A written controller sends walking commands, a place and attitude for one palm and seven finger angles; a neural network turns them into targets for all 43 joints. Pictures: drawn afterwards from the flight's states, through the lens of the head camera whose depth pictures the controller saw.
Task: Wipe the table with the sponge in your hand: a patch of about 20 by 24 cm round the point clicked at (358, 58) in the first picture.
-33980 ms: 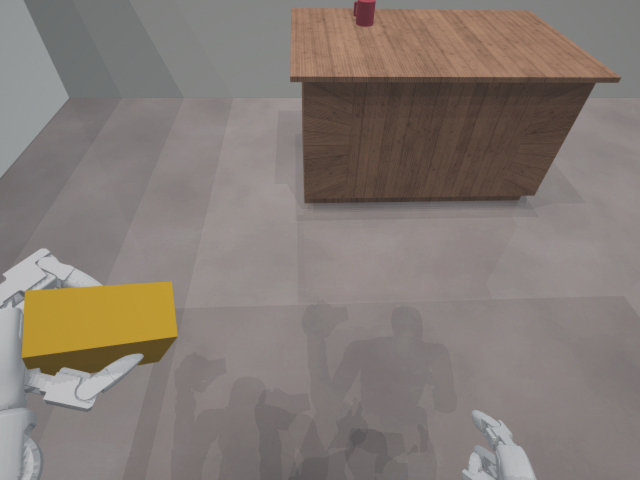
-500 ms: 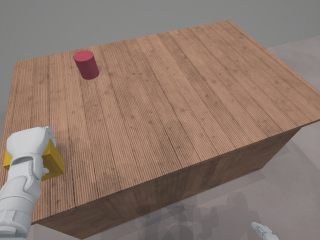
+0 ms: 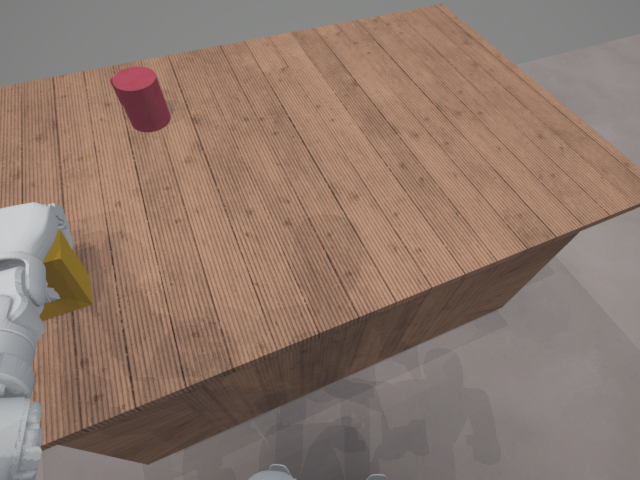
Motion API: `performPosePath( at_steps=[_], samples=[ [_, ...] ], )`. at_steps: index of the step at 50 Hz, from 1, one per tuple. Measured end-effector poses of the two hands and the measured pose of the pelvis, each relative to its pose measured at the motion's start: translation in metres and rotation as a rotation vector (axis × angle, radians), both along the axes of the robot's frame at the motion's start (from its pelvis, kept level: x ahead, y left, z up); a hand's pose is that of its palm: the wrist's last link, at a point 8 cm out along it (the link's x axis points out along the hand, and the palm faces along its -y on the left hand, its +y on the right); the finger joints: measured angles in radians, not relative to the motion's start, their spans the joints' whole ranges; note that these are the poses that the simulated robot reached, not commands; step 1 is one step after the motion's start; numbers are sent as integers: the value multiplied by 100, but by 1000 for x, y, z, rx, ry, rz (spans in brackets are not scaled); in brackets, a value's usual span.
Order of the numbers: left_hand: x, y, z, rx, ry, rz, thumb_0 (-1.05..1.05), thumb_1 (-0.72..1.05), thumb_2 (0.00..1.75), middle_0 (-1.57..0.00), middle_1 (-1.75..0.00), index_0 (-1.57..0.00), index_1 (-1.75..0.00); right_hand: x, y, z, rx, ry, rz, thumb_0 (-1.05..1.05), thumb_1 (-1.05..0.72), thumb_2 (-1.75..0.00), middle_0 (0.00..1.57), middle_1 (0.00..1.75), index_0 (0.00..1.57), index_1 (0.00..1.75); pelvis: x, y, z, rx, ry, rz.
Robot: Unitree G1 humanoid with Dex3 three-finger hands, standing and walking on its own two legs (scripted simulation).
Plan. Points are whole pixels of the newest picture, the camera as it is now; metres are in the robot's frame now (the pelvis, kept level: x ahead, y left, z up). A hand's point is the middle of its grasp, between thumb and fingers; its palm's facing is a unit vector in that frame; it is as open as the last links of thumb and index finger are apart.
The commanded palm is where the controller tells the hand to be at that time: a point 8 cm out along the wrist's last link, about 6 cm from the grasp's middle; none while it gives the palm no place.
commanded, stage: wipe forward along the first lane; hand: left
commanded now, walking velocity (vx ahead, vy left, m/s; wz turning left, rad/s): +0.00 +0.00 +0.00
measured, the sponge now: (39, 287) +0.35 +0.41 -0.02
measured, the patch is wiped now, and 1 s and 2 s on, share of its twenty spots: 0.25 0.55 0.80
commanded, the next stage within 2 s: slide across to the middle lane in 0.20 s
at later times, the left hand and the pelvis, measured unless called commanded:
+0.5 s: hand (45, 233) +0.41 +0.40 +0.02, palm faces -0.12 +0.03 -0.99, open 9.3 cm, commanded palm +0.39 +0.36 +0.07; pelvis +0.01 +0.02 +0.00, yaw +0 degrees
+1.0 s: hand (88, 228) +0.42 +0.34 +0.02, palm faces -0.13 +0.00 -0.99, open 9.3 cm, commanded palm +0.40 +0.32 +0.07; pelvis +0.04 +0.00 +0.01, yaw +1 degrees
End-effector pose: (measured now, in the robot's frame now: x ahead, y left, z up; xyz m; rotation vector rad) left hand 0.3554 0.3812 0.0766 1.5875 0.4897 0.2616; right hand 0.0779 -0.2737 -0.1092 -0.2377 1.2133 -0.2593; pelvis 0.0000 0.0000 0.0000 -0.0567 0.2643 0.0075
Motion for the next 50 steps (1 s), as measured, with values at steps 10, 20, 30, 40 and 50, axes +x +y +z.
performPosePath(
  at_steps=[10,20,30,40,50],
  samples=[
    [15,12,-1,-11,-11,-8,1,-50,111,-84,-142,-84,-143,-12,10,-3,4,44,-12,0,-90,-90,20,30,20,30,3,9,-3,-11,26,-4],
    [32,17,-1,21,-3,-20,1,-50,112,-84,-142,-84,-143,-9,20,-4,7,65,-8,0,-90,-90,20,30,20,30,7,17,-5,-20,43,7],
    [46,-13,2,-32,-53,-61,1,-48,111,-82,-144,-82,-145,15,33,-3,38,44,-9,0,-90,-90,20,30,20,30,23,22,2,-16,16,15],
    [54,-33,1,-23,-31,-36,0,-47,110,-81,-144,-81,-146,50,36,2,78,-11,16,0,-90,-90,20,30,20,30,35,16,9,-5,1,7],
    [52,-46,1,-24,-21,-33,0,-46,109,-80,-144,-80,-146,62,19,10,54,-22,26,0,-90,-90,20,30,20,30,39,4,13,3,-16,12]
  ],
)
